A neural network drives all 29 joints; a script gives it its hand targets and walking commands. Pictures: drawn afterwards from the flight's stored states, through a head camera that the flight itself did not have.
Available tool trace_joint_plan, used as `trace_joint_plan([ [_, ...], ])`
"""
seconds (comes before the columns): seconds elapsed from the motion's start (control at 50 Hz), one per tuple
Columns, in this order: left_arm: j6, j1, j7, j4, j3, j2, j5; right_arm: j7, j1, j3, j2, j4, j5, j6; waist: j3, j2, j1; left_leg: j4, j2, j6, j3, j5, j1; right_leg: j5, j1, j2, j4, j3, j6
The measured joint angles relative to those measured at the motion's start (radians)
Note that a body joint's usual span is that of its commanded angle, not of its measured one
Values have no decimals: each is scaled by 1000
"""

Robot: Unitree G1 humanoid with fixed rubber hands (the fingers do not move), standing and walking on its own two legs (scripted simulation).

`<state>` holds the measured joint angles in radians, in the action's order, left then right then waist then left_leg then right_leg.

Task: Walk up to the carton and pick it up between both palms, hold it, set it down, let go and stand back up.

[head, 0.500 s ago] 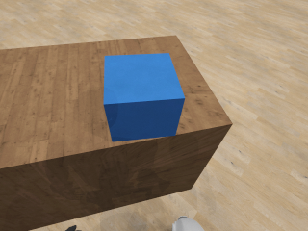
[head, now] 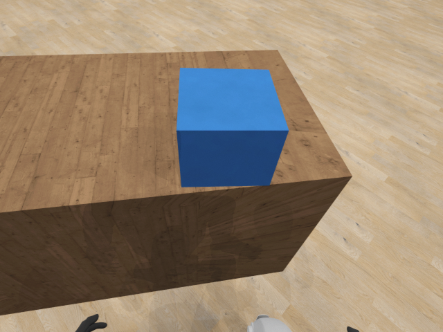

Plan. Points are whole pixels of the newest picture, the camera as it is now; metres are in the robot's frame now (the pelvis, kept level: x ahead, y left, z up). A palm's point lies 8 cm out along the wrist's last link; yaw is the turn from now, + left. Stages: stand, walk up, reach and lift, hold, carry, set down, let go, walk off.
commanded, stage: walk up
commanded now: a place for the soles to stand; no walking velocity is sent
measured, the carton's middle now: (225, 127) +0.54 +0.01 +0.05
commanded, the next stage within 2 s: none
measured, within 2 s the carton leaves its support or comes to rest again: neither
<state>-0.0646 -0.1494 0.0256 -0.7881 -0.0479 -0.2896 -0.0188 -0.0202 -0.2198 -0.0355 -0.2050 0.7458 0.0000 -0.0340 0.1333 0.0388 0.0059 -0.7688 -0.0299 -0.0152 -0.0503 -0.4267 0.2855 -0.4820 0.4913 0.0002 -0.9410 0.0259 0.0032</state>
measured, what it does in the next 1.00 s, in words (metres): steps on the spot: right foot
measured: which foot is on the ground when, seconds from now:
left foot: down 0.00-1.00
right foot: up 0.00-0.12, down 0.14-1.00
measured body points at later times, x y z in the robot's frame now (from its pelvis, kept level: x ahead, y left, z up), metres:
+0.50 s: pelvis -0.02 -0.02 +0.02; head -0.03 -0.04 +0.47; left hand +0.06 +0.22 -0.11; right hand +0.02 -0.27 -0.13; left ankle -0.01 +0.10 -0.71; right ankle +0.00 -0.14 -0.71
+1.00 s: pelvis +0.02 -0.02 +0.01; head +0.03 -0.03 +0.46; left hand +0.13 +0.21 -0.12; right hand +0.02 -0.28 -0.13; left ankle -0.01 +0.10 -0.71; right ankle +0.00 -0.14 -0.71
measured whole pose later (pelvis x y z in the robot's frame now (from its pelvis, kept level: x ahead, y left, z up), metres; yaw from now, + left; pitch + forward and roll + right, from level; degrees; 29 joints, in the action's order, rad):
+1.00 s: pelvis +0.02 -0.02 +0.01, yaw -11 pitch -1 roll +2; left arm 0.02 -0.27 0.02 -0.89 0.03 -0.22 -0.02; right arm -0.01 -0.26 0.02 -0.24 0.94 0.02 -0.01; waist 0.03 0.02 0.00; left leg -0.57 -0.05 0.01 -0.21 -0.39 0.16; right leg -0.36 0.29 0.05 -0.67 0.16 0.00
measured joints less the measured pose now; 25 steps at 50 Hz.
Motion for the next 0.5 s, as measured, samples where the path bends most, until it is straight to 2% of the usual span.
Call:
trace_joint_plan([
  [0.06, 14, -32, -3, -27, 7, 8, -3, 4, -19, 16, 22, -7, 8, 13, -17, 27, 3, 51, 1, -5, -21, 33, -6, 9, -59, 3, 40, 13, -5],
  [0.12, 26, -64, -7, -42, 24, 37, -4, 13, -19, 26, 29, -3, 17, 16, -32, 35, 4, 58, -2, -3, -45, 41, 0, 73, -162, -7, 201, 1, -8],
  [0.14, 33, -67, -9, -50, 28, 53, -4, 16, -12, 29, 26, 3, 19, 17, -29, 24, 8, 48, -11, 0, -50, 38, 3, 155, -188, -2, 255, -3, -4],
  [0.18, 47, -64, -14, -63, 40, 89, -8, 22, 5, 33, 17, 19, 25, 23, -10, -19, -1, 46, -38, 12, -37, 44, -5, 186, -213, 23, 287, -18, -5],
  [0.28, 57, -99, -29, -71, 55, 112, 8, 25, -27, 49, 22, 42, 21, 21, -68, -22, -2, 140, -10, 6, -52, 98, -38, 180, -212, 3, 309, 1, -6],
  [0.5, 87, -166, -36, -108, 53, 78, 7, 20, -74, 49, -22, 140, 17, 35, -120, -56, 2, 207, -18, 17, -87, 116, -77, 197, -211, 25, 334, 48, 5],
])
